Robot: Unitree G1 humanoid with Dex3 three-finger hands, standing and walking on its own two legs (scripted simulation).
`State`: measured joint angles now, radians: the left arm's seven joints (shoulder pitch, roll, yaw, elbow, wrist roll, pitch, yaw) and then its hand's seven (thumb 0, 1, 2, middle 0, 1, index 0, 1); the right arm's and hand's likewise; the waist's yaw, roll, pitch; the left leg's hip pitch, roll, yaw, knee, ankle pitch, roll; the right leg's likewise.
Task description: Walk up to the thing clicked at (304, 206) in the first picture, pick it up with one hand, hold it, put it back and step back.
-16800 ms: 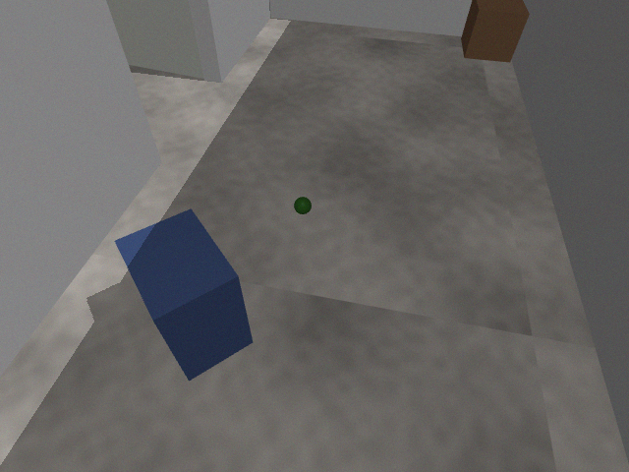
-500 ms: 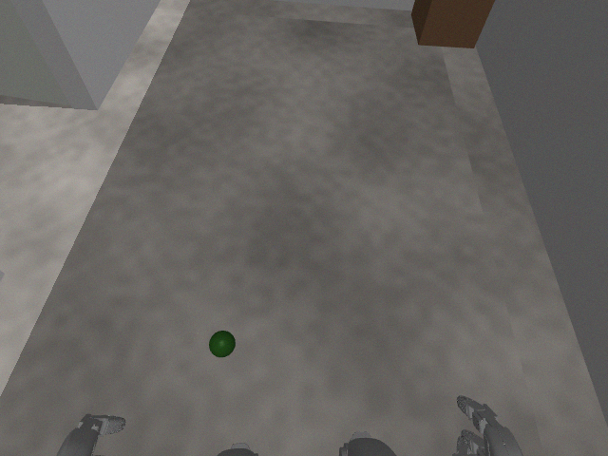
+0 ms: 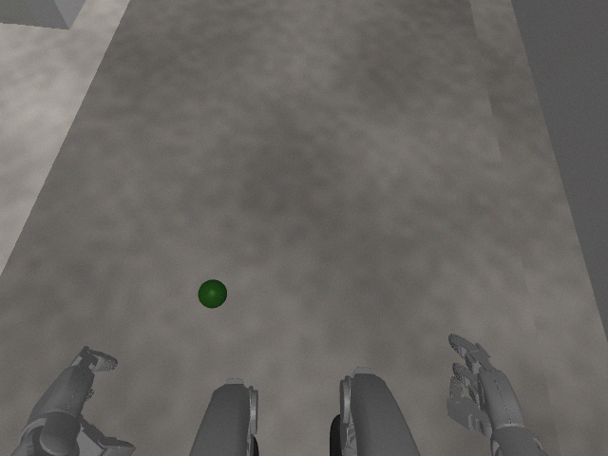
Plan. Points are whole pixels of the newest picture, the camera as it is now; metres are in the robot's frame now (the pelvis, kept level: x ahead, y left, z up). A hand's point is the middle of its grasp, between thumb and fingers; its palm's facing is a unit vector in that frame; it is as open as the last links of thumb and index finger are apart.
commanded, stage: rise first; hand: left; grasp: from above
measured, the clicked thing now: (212, 293) +0.50 +0.21 -0.58
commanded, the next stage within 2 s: none
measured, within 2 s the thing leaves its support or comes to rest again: neither
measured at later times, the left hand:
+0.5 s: hand (152, 330) +0.34 +0.27 -0.32, palm faces -0.49 -0.24 -0.84, open 13.8 cm
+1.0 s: hand (167, 306) +0.41 +0.28 -0.40, palm faces -0.48 +0.00 -0.88, open 14.0 cm
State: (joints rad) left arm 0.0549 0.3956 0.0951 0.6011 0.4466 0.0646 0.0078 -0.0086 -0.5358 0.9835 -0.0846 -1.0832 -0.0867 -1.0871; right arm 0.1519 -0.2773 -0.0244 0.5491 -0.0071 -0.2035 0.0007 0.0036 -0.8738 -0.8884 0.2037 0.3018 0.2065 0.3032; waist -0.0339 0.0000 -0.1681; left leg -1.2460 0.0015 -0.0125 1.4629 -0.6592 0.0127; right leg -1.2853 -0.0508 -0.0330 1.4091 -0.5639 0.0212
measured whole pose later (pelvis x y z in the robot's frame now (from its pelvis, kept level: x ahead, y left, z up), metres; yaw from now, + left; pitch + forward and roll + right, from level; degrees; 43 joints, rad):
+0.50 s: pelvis -0.07 -0.01 -0.19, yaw -1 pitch +34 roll -3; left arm -0.71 0.63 0.11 1.14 0.96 -0.23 0.15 -0.01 -0.49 0.98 -0.07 -1.10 -0.10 -1.08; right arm 0.16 -0.29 -0.03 0.72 -0.03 -0.12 0.06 0.00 -0.90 -0.89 0.20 0.30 0.21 0.30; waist -0.12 0.02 -0.11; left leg -1.99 -0.01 -0.05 2.09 -0.70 0.00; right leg -2.02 -0.07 -0.05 2.00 -0.58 -0.01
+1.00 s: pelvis -0.06 +0.01 -0.24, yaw -3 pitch +37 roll -8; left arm -0.97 0.75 0.10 1.39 1.30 -0.28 0.33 -0.01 -0.50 1.00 -0.08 -1.00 -0.09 -1.00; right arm 0.18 -0.28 0.02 0.73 -0.11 -0.03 0.14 0.00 -0.91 -0.90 0.20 0.30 0.21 0.30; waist -0.23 0.01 -0.06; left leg -2.19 -0.03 -0.06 2.26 -0.71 0.04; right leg -2.18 -0.08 -0.05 2.13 -0.59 0.03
